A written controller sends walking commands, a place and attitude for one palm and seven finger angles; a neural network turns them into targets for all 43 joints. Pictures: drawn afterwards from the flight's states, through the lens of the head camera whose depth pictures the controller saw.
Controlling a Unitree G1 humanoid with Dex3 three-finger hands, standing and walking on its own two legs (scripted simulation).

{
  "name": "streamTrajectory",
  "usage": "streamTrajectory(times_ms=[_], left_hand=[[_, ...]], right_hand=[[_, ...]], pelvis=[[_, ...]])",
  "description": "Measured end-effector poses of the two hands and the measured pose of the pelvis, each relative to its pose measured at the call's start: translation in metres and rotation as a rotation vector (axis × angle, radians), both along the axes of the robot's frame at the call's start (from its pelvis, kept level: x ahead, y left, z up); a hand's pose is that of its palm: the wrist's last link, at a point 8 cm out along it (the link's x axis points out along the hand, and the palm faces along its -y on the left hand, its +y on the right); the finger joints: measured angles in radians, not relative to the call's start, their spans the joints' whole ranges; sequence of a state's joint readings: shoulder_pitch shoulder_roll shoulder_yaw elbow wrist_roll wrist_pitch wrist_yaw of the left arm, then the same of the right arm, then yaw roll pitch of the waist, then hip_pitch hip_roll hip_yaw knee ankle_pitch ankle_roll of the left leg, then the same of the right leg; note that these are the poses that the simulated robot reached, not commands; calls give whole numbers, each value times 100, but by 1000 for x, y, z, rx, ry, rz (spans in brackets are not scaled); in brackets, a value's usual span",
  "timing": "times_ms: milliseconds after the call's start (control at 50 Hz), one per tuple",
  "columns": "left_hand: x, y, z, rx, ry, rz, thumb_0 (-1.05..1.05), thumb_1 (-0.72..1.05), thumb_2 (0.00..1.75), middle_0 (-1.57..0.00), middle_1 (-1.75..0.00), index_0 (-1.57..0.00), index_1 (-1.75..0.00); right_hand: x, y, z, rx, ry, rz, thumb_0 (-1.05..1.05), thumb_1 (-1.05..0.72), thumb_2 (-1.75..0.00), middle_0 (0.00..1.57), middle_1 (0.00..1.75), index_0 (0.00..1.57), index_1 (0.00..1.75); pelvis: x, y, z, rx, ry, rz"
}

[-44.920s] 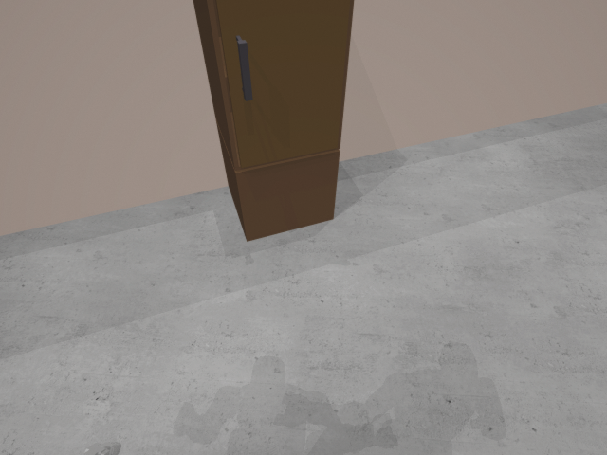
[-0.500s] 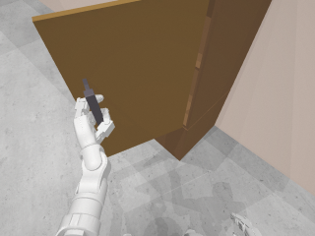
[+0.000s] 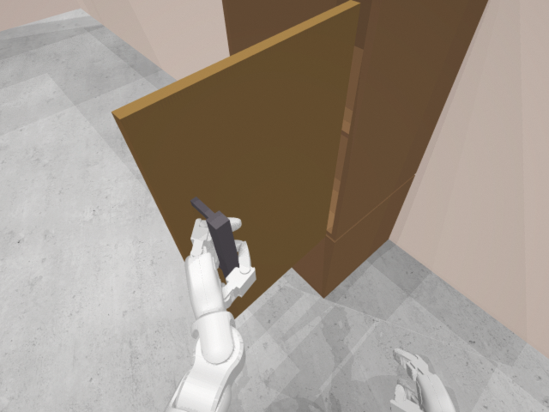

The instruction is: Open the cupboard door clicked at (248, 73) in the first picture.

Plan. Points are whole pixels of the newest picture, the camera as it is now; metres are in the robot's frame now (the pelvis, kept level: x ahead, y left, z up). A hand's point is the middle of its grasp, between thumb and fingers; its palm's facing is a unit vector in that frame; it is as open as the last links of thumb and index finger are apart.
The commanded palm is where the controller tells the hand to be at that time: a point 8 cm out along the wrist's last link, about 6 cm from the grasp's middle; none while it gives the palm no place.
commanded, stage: open thumb and fingers to let go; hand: left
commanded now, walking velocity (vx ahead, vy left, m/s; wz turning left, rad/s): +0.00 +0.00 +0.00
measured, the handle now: (217, 244) +0.35 +0.10 +0.06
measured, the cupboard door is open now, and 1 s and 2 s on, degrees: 93 94 95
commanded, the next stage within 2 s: slide the hand sideways off the handle in 0.78 s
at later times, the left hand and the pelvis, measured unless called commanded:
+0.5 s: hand (243, 261) +0.31 +0.06 +0.06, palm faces +0.34 -0.94 -0.02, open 12.8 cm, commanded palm +0.27 +0.10 +0.06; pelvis -0.02 +0.00 +0.00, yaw +0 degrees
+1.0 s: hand (241, 278) +0.29 +0.06 +0.06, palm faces +0.02 -0.99 -0.11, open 15.6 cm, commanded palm +0.27 +0.10 +0.06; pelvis -0.02 +0.02 -0.01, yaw +0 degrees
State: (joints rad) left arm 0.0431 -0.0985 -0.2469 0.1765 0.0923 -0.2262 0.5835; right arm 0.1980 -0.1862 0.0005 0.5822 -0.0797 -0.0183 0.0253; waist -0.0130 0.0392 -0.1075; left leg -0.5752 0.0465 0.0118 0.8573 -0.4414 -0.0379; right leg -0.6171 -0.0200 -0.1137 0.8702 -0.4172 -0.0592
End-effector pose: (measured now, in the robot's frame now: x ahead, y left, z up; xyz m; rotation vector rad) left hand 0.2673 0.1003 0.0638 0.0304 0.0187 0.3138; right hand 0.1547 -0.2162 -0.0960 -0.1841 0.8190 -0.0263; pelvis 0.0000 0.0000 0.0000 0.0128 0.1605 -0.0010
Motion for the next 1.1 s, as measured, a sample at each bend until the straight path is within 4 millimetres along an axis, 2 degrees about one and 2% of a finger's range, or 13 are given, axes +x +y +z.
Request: streamTrajectory(times_ms=[120, 200, 440, 560, 760, 920, 1040, 1100], left_hand=[[5, 2, 1, 3, -2, 56, 2, 62, 75, -36, -132, -36, -133], [7, 4, 4, 0, -13, 66, 2, 50, 71, -37, -131, -36, -131], [8, 3, 1, -3, -13, 41, 1, -17, 43, -33, -123, -32, -123], [7, 3, 1, 0, -19, 31, 0, -39, 34, -30, -112, -29, -112], [8, 2, 1, -4, -18, 1, -1, -49, 30, -26, -73, -25, -73], [6, 5, 0, 6, -19, -26, -1, -50, 30, -37, -54, -32, -59], [-1, 17, -1, 100, -45, -435, -1, -50, 30, -28, -41, -20, -44], [0, 20, -2, 35, -11, -509, -1, -50, 30, -23, -36, -18, -38]], right_hand=[[1, -6, -4, -15, 5, 8, 1, -91, -90, 20, 30, 20, 30], [-1, -8, -5, -16, 9, 10, 1, -91, -90, 20, 30, 20, 30], [-17, -8, -8, -20, 29, -9, 1, -91, -90, 20, 30, 20, 30], [-23, -4, -9, -16, 35, -17, 1, -91, -90, 20, 30, 20, 30], [-24, 7, -8, -16, 33, -17, 1, -91, -90, 20, 30, 20, 30], [-18, 14, -5, -11, 15, 0, 1, -91, -90, 20, 30, 20, 30], [-21, 15, -3, -11, -17, -5, 1, -91, -90, 20, 30, 20, 30], [-24, 16, -1, -6, -35, -22, 1, -91, -90, 20, 30, 20, 30]], pelvis=[[-6, -6, -1, 6, 0, 8], [-9, -8, -1, 9, 3, 11], [-15, -4, -2, 9, 2, 5], [-16, 1, -3, 6, 3, 0], [-18, 8, -3, 1, -1, -6], [-19, 13, -3, -2, -4, -5], [-23, 17, -6, -5, -19, 6], [-24, 21, -4, -7, -31, 3]])
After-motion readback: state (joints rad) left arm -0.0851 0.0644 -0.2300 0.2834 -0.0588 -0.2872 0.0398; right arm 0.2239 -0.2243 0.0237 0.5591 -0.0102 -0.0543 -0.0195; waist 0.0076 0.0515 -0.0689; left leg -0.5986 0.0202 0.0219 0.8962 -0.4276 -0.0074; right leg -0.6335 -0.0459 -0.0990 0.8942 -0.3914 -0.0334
